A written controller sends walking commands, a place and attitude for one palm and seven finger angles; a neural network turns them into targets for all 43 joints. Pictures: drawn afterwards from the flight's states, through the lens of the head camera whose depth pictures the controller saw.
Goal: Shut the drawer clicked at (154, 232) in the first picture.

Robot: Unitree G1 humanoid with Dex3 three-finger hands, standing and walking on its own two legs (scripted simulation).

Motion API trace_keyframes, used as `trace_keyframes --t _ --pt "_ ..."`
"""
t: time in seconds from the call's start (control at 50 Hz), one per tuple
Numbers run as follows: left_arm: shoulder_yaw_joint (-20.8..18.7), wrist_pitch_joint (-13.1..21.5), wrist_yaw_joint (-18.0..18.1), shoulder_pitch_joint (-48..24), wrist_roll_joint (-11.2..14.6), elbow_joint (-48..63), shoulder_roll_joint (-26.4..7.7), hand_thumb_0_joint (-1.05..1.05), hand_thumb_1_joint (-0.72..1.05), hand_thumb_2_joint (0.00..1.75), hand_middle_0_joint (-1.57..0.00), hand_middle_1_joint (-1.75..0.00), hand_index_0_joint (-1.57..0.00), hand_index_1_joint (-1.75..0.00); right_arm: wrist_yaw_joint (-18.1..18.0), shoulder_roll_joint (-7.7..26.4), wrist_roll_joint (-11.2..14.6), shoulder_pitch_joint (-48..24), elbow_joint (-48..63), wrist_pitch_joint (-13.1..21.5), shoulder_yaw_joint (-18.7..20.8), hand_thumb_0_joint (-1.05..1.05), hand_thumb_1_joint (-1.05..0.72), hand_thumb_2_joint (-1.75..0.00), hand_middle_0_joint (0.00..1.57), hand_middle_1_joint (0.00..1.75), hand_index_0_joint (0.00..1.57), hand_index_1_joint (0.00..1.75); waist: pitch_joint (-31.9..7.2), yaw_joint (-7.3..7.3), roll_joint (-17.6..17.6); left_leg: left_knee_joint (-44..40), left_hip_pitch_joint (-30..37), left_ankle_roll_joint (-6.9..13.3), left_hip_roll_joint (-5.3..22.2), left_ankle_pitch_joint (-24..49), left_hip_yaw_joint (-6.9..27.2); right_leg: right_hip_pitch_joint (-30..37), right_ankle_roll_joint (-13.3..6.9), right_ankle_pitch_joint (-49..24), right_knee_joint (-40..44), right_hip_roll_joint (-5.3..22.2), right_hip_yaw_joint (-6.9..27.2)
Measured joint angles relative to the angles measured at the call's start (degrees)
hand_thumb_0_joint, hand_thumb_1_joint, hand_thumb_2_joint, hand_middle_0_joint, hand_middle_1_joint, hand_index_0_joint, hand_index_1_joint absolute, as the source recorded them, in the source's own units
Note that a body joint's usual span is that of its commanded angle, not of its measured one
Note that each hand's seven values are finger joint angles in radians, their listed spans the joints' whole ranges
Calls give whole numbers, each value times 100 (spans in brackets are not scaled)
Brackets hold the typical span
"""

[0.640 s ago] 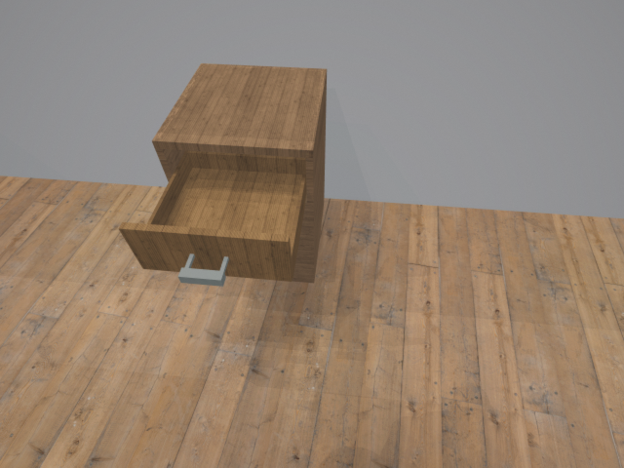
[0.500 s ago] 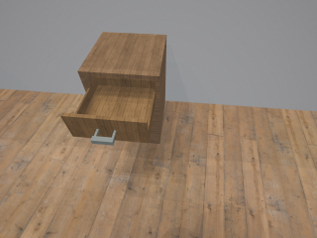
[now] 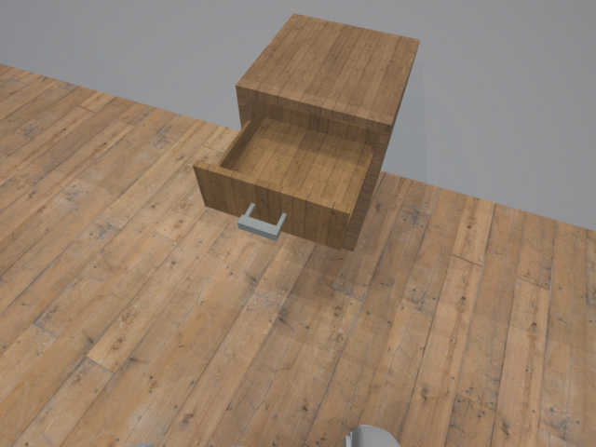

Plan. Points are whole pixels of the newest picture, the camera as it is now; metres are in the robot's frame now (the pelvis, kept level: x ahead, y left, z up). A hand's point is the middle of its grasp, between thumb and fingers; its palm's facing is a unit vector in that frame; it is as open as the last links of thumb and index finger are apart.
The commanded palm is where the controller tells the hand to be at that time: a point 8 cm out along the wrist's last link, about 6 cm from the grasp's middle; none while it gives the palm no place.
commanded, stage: stand and wait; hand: left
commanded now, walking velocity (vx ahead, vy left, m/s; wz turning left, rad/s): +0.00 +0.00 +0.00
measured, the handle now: (263, 220) +0.60 +0.12 -0.25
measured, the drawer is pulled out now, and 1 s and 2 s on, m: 0.29 0.29 0.29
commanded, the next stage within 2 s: turn or walk to find it in 0.48 s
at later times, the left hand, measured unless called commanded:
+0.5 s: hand out of the picture +0.04 +0.11 -0.18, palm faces +0.08 -0.97 -0.22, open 7.3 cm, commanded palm none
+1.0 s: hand out of the picture +0.05 +0.13 -0.17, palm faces +0.15 -0.96 -0.21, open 7.3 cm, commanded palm none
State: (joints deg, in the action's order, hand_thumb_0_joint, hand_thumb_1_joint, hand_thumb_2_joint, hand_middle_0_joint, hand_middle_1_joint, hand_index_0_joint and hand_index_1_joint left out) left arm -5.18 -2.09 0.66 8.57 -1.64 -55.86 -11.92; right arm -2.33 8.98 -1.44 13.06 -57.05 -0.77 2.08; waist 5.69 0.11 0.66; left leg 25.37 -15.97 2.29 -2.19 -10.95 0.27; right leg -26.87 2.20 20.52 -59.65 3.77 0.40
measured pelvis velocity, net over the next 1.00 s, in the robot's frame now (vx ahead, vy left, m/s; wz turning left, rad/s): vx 0.03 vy -0.06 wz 0.10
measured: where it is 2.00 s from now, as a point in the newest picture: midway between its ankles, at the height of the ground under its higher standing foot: outside the picture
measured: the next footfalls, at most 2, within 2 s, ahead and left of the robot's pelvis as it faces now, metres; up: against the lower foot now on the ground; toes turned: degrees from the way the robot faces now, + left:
right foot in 0.18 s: +0.04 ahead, -0.15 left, +0.00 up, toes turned -1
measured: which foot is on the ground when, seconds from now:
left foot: down 0.00-1.00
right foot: up 0.00-0.16, down 0.18-1.00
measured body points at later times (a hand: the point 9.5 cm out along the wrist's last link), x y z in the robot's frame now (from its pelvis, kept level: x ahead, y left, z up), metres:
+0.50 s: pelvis +0.03 -0.07 +0.00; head +0.07 -0.08 +0.44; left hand +0.04 +0.16 -0.16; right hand +0.07 -0.30 -0.17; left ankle +0.01 +0.08 -0.74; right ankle +0.00 -0.15 -0.74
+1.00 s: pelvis +0.03 -0.06 +0.00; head +0.06 -0.06 +0.45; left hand +0.04 +0.18 -0.16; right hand +0.06 -0.28 -0.17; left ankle +0.01 +0.07 -0.74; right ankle +0.00 -0.15 -0.74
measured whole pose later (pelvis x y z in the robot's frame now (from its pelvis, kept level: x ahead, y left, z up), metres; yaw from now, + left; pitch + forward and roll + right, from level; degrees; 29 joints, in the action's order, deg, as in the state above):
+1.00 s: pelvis +0.03 -0.06 +0.00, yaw +6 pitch -1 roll +0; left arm -2.5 -1.1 1.5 11.3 -0.7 -62.0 -9.3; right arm -2.8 8.1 -0.9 13.7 -63.3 -1.5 1.9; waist 4.6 -0.5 -0.2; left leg 26.6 -10.9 -0.8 0.3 -15.0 0.8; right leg -8.2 -2.4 17.9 -26.7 0.2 -6.7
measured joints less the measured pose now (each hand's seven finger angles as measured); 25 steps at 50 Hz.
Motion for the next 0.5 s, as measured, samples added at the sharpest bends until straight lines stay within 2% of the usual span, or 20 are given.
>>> trace_keyframes --t 0.12,0.16,0.18,0.22,0.26,0.32,0.36,0.4,0.5 --pt "106 7 19 -1 21 12 3 0 91 90 -20 -30 -20 -30 1 84 -16 -101 39 -15 27 1 -93 -90 20 30 20 30 -56 23 -195 -228 94 -137 46 83 116 511 -3 206 1560 -57 -91" --pt "148 39 26 47 30 -9 22 0 91 90 -20 -30 -20 -30 18 98 12 -100 34 -28 36 1 -92 -90 20 30 20 30 -75 15 -201 -72 51 -222 33 -21 113 894 -35 -197 2440 -117 -137" --pt "170 83 37 108 22 -10 12 0 91 90 -20 -30 -20 -30 33 88 45 -86 31 -38 40 1 -92 -90 20 30 20 30 -109 -9 -141 92 -13 -271 -7 -121 74 1082 -155 -375 2863 -118 -76" --pt "230 125 59 162 5 -133 147 0 91 90 -20 -30 -20 -30 66 173 85 -157 -17 -104 74 1 -92 -90 20 30 20 30 -51 8 -324 460 -64 -298 87 -630 131 1156 -345 -312 2846 -254 -112" --pt "300 127 44 242 -7 -222 273 0 91 90 -20 -30 -20 -30 92 231 80 -162 -47 -145 112 1 -92 -90 20 30 20 30 -37 48 -431 863 -102 -292 114 -1095 140 1264 -409 -276 2887 -309 -183" --pt "321 165 76 351 13 -319 388 0 91 90 -20 -30 -20 -30 89 216 114 -182 -124 -158 118 1 -92 -90 20 30 20 30 10 34 -380 1214 -40 -284 161 -1320 98 1447 -473 -303 3030 -367 -220" --pt "304 175 116 403 24 -391 410 0 92 90 -20 -30 -20 -30 71 173 138 -185 -176 -130 97 1 -92 -90 20 30 20 30 40 15 -290 842 173 -289 216 -1104 67 1538 -508 -293 3066 -409 -243" --pt "300 183 126 452 62 -471 409 1 92 90 -21 -30 -20 -30 53 151 134 -171 -240 -56 77 1 -91 -90 20 30 20 30 44 3 -271 282 443 -298 321 -238 107 1577 -523 -218 2993 -505 -302" --pt "308 132 141 468 79 -677 398 1 93 90 -21 -30 -20 -30 -14 38 103 -205 -465 -21 23 0 -91 -90 20 30 20 30 2 -81 -140 91 673 -520 420 -532 99 1758 -577 -238 3152 -591 -304"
